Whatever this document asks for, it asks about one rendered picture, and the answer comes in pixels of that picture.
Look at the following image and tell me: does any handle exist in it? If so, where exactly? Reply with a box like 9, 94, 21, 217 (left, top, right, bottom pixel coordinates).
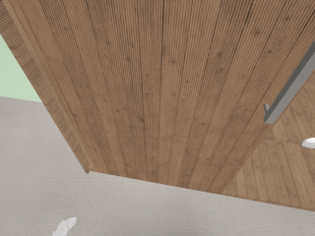
263, 40, 315, 125

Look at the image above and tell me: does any robot right hand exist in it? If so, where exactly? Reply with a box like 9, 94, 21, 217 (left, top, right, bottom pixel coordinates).
302, 138, 315, 148

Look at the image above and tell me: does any robot left hand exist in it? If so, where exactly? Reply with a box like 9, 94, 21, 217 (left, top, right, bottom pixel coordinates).
50, 216, 77, 236

